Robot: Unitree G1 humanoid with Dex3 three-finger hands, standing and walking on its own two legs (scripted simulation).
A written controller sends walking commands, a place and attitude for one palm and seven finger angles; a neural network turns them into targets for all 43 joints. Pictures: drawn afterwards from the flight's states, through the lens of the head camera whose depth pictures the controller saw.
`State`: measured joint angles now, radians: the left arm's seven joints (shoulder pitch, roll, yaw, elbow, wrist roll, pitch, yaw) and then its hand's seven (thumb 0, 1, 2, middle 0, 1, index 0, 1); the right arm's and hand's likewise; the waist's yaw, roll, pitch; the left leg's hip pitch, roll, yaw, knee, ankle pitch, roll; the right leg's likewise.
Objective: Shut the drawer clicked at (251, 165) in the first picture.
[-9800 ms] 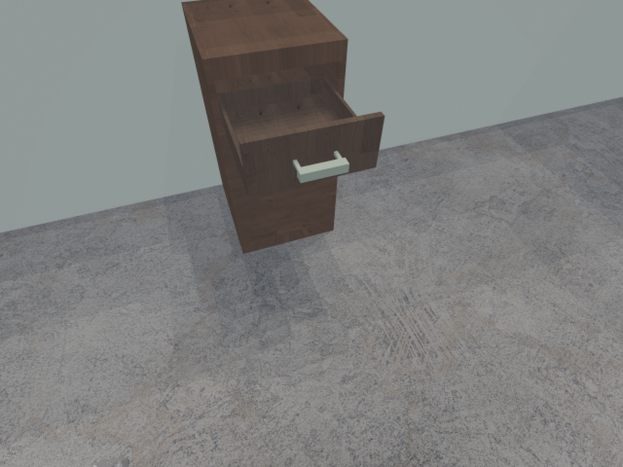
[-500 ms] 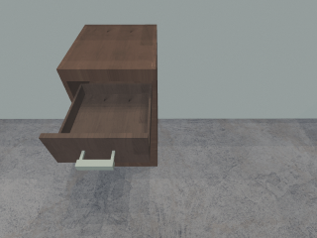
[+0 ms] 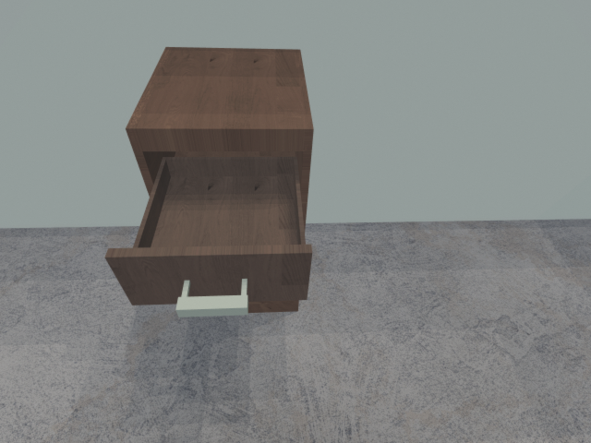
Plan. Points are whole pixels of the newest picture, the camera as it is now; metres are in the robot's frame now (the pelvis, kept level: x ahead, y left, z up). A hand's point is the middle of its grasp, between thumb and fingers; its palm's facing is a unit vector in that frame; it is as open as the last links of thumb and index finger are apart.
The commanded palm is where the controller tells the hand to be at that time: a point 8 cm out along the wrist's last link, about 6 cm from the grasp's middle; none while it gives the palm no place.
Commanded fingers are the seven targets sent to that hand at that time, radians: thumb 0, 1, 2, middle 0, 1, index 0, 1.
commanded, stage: look again from close up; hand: left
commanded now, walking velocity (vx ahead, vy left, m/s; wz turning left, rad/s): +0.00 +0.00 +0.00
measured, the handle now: (214, 295) +0.39 +0.17 -0.10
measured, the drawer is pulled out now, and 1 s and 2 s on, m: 0.30 0.30 0.30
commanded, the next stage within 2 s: shuffle to correct the standing spot in 0.04 s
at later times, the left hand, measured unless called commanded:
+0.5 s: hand out of the picture -0.03 +0.15 -0.17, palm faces +0.07 -0.98 -0.19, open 7.4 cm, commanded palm none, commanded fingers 0.00 0.90 0.90 -0.20 -0.30 -0.20 -0.30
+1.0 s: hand out of the picture +0.12 +0.15 -0.17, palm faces +0.10 -0.97 -0.22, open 7.3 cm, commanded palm none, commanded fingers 0.00 0.90 0.90 -0.20 -0.30 -0.20 -0.30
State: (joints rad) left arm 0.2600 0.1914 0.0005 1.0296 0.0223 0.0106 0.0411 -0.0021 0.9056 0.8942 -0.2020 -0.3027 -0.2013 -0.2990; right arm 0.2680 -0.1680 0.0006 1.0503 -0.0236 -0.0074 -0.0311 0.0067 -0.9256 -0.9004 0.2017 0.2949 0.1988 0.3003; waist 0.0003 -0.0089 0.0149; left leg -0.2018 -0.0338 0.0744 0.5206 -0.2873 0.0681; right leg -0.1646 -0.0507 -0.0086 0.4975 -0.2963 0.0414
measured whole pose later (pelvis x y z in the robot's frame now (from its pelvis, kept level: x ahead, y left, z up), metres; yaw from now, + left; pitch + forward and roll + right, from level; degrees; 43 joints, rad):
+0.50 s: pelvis +0.01 -0.02 +0.00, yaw +2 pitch +0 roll +0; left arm 0.38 0.12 0.01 1.09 0.03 0.00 0.02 0.00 0.91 0.89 -0.20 -0.30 -0.20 -0.30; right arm 0.36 -0.17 -0.02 1.13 -0.02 0.02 -0.03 0.00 -0.91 -0.90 0.20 0.29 0.20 0.30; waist 0.00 0.03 0.01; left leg -0.27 -0.03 0.06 0.63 -0.39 0.06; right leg -0.19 -0.02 -0.12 0.52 -0.32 -0.03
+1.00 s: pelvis +0.12 -0.04 +0.00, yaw +5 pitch +0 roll +1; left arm 0.28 0.16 0.03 1.04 0.04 0.01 0.00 0.01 0.93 0.89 -0.20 -0.30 -0.20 -0.30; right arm 0.26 -0.16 -0.04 1.08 -0.04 -0.02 -0.03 0.00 -0.92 -0.90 0.20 0.29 0.20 0.30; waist 0.00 0.01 0.05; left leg -0.23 0.08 0.14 0.51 -0.27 -0.02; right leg -0.43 -0.08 -0.09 0.82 -0.34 0.01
